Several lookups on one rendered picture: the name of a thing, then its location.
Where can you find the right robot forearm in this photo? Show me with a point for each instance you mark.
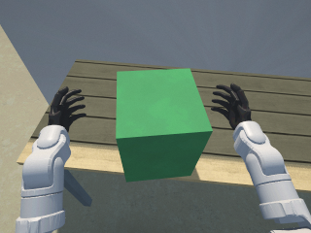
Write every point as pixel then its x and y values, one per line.
pixel 270 177

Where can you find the left robot forearm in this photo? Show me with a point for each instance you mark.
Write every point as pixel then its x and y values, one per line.
pixel 42 182

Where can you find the table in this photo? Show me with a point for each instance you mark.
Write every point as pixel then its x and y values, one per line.
pixel 281 105

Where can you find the carton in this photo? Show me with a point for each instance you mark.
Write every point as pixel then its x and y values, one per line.
pixel 161 124

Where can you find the left robot hand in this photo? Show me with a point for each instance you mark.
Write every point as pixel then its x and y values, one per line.
pixel 60 113

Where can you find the right robot hand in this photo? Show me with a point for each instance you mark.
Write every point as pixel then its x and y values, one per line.
pixel 237 107

